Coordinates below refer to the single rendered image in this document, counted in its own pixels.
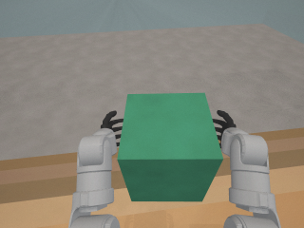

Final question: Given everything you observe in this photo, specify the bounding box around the carton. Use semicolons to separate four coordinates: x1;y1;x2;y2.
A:
117;92;223;202

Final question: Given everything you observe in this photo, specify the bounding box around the right robot upper arm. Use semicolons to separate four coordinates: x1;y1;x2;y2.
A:
223;214;278;228

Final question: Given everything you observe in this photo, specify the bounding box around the robot right forearm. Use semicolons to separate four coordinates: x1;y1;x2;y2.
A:
220;127;281;228

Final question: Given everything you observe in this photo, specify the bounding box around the left robot upper arm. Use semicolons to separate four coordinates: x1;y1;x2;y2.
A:
70;214;121;228

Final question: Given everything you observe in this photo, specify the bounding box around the right robot hand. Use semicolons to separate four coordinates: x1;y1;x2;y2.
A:
212;110;237;148

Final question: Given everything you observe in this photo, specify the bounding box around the robot left forearm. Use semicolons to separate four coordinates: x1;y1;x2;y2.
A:
68;128;118;228

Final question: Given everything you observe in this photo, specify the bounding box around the left robot hand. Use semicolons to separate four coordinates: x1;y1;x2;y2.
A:
101;110;124;147

